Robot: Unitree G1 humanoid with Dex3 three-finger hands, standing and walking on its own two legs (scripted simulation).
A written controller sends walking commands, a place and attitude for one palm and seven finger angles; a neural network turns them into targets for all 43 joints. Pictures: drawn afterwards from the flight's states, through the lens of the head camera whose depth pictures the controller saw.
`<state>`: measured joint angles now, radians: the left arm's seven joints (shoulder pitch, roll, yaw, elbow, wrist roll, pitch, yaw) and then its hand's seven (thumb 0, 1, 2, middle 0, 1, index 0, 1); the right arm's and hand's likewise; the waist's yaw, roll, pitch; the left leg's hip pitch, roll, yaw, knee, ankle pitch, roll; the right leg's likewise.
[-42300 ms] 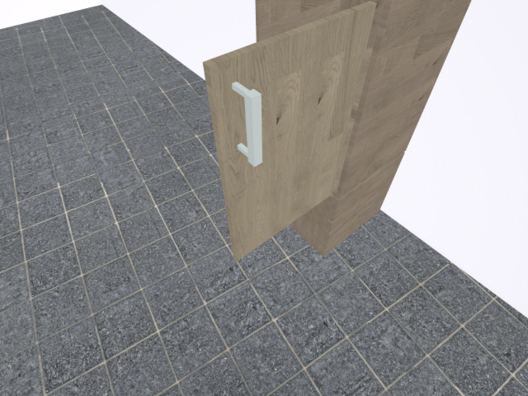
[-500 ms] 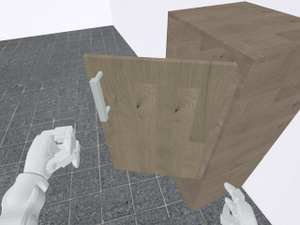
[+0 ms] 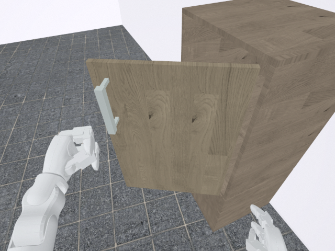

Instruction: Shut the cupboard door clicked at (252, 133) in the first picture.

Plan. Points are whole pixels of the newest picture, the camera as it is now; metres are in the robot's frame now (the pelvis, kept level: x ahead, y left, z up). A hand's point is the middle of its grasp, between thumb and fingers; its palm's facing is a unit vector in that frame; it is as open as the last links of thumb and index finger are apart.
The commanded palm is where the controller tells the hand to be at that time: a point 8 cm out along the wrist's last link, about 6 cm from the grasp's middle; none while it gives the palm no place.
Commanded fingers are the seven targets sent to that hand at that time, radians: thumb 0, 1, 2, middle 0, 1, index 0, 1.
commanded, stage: bring the fist close to the handle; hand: left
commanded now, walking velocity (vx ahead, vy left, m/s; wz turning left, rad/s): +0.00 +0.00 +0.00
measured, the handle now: (109, 107) +0.43 +0.20 +0.14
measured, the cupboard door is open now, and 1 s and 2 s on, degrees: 60 60 47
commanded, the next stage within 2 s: push the door shut along its arc in 0.96 s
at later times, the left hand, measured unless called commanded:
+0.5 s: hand (111, 133) +0.33 +0.16 +0.14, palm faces +0.00 -1.00 -0.06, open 3.1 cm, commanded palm +0.30 +0.21 +0.15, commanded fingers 0.00 0.90 0.90 -1.30 -1.50 -1.30 -1.50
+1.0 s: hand (110, 134) +0.33 +0.16 +0.14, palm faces +0.01 -1.00 -0.06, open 3.1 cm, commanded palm +0.31 +0.21 +0.15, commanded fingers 0.00 0.90 0.90 -1.30 -1.50 -1.30 -1.50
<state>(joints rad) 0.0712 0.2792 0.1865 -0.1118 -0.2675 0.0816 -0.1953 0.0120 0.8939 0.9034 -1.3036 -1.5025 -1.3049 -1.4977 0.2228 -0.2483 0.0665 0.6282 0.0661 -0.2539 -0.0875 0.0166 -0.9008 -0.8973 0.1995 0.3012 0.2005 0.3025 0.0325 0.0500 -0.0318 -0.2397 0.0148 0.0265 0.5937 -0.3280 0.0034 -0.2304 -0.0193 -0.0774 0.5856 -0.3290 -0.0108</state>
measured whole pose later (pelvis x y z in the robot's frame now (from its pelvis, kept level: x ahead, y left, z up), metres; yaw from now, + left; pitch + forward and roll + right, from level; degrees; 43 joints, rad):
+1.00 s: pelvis +0.01 +0.00 +0.00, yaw +0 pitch +0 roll +0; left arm -0.12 0.25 0.16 0.08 -0.23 0.07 -0.14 0.01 0.89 0.90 -1.30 -1.50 -1.30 -1.50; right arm 0.20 -0.26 0.05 0.63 0.06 -0.16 -0.06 0.02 -0.90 -0.90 0.20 0.30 0.20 0.30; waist 0.02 0.05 -0.04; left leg -0.23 0.02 0.03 0.57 -0.33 0.00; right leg -0.23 -0.02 -0.07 0.57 -0.34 -0.01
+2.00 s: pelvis -0.01 +0.01 -0.01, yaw +0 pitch +4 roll +0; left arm -0.76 0.36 0.16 0.92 -0.21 -0.15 -0.35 0.01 0.89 0.90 -1.31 -1.50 -1.31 -1.50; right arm 0.31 -0.29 0.04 0.71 0.05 -0.14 -0.06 0.01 -0.90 -0.90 0.20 0.30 0.20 0.30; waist -0.07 0.03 -0.03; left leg -0.39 0.00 0.04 0.64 -0.33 0.02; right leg -0.39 -0.04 -0.06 0.65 -0.33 0.00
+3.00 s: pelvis +0.00 +0.01 -0.02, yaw -1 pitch +15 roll -1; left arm -1.22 0.45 0.13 1.27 -0.15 -0.14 -0.47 0.01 0.97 1.01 -1.30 -1.50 -1.30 -1.50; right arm 0.39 -0.30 0.01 0.77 -0.01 -0.14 -0.06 0.01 -0.90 -0.90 0.20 0.30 0.20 0.30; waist -0.18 0.02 -0.05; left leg -0.65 0.02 0.03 0.76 -0.37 0.02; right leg -0.64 -0.02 -0.06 0.74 -0.36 -0.01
